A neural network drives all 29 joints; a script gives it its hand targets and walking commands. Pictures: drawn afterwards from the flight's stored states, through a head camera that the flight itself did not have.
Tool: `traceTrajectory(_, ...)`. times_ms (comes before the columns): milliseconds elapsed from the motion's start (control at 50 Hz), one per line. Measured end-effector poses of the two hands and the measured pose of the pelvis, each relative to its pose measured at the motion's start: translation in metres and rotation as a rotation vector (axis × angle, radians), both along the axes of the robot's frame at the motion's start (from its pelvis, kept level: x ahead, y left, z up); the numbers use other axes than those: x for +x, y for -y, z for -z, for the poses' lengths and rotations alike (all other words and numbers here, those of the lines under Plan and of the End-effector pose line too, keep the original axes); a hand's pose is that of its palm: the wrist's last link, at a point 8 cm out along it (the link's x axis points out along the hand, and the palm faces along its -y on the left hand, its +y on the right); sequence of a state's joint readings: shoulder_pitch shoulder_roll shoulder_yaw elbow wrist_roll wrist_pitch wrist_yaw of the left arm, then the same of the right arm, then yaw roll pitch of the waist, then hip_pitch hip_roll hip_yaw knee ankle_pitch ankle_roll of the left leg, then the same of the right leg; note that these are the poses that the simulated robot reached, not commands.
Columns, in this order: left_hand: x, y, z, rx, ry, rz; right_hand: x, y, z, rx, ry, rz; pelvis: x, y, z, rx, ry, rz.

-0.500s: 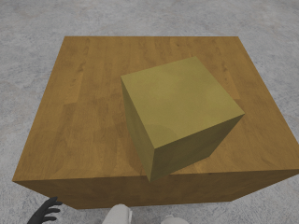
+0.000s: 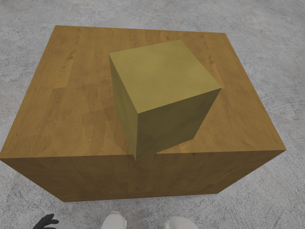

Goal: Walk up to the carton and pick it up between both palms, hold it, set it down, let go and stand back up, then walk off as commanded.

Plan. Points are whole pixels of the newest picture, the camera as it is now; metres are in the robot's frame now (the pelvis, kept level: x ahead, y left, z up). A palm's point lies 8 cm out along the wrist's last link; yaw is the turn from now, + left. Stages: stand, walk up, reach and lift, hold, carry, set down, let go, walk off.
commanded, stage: walk up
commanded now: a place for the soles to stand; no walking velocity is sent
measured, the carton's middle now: (157, 102) +0.46 +0.02 +0.03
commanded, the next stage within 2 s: none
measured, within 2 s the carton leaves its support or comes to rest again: neither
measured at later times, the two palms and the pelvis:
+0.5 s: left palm out of the picture +0.00 +0.29 -0.08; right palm out of the picture +0.05 -0.34 -0.10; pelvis -0.04 -0.03 +0.00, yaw +2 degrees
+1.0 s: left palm out of the picture +0.01 +0.31 -0.08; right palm out of the picture +0.08 -0.31 -0.09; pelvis -0.03 -0.01 +0.01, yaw +4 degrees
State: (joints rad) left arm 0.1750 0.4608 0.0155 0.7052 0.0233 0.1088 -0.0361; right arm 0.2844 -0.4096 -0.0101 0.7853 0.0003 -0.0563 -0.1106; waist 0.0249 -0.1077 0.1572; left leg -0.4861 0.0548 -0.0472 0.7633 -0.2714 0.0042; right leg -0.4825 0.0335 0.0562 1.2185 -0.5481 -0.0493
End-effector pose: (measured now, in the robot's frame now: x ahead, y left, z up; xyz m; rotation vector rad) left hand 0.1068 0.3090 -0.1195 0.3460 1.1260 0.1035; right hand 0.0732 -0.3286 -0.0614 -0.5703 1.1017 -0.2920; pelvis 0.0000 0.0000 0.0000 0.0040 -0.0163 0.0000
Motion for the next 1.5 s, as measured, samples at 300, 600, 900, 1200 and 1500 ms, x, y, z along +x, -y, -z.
traceTrajectory(300, -0.11, 0.044, -0.034, 0.124, -0.061, -0.064, -0.03, 0.042, 0.038, 0.161, -0.019, -0.044, -0.046, 0.055, -0.004, 0.02, 0.029, -0.027)
traceTrajectory(600, -0.1, 0.004, -0.031, 0.092, -0.021, -0.096, -0.021, -0.006, 0.027, 0.17, 0.003, -0.08, -0.04, 0.013, -0.008, -0.004, 0.029, -0.041)
traceTrajectory(900, -0.103, 0.006, -0.036, 0.105, -0.025, -0.108, 0.002, -0.01, 0.029, 0.196, -0.001, -0.107, -0.034, 0.016, -0.011, -0.013, 0.028, -0.07)
traceTrajectory(1200, -0.08, 0.004, -0.037, 0.092, 0.023, -0.115, 0.019, -0.015, 0.023, 0.194, 0.038, -0.128, -0.028, 0.013, -0.012, -0.009, 0.019, -0.073)
traceTrajectory(1500, -0.083, 0.042, -0.041, 0.107, -0.012, -0.119, 0.02, 0.024, 0.035, 0.218, 0.013, -0.128, -0.01, 0.051, -0.009, 0.035, 0.031, -0.083)
